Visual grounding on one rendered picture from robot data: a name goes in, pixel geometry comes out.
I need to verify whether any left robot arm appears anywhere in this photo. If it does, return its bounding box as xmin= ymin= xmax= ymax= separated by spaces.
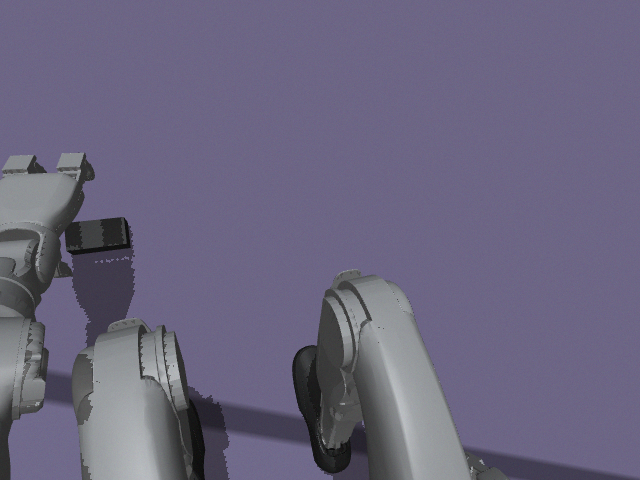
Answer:
xmin=0 ymin=222 xmax=61 ymax=480

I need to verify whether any left robot foot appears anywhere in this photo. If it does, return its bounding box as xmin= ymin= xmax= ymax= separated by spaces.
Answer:
xmin=186 ymin=398 xmax=205 ymax=480

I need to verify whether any left robot hand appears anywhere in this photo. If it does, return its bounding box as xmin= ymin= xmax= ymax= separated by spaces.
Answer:
xmin=0 ymin=153 xmax=95 ymax=278

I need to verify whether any small box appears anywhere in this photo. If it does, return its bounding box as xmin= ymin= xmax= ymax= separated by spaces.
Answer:
xmin=65 ymin=217 xmax=131 ymax=255

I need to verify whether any right robot hand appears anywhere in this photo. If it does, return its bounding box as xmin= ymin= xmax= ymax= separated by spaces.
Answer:
xmin=465 ymin=451 xmax=510 ymax=480

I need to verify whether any right robot foot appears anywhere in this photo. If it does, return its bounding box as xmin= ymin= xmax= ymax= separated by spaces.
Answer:
xmin=292 ymin=345 xmax=351 ymax=473

